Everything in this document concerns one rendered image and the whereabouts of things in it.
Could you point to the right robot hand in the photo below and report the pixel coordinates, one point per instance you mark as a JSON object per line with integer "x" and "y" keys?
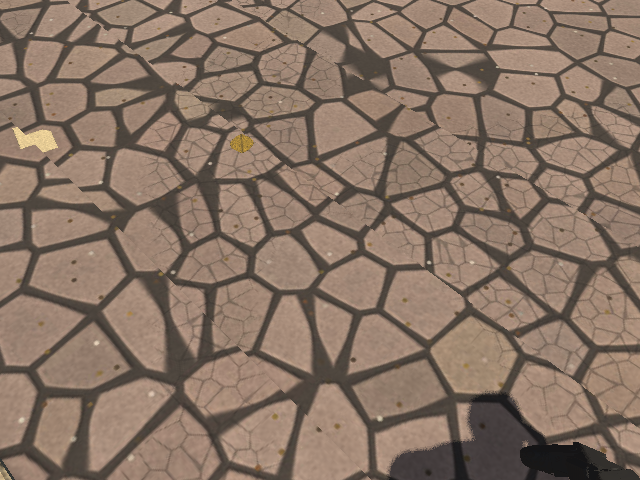
{"x": 577, "y": 461}

